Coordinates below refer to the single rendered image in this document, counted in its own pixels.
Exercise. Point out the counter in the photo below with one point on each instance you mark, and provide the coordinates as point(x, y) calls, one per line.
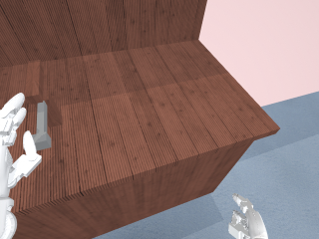
point(142, 117)

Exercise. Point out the tap lever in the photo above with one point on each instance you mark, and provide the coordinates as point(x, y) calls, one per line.
point(41, 137)

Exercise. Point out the right robot hand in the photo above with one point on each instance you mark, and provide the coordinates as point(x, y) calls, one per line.
point(249, 226)

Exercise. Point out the left robot hand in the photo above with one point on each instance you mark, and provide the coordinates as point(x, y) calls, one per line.
point(11, 116)

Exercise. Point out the robot left forearm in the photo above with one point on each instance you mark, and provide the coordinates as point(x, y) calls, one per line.
point(8, 221)

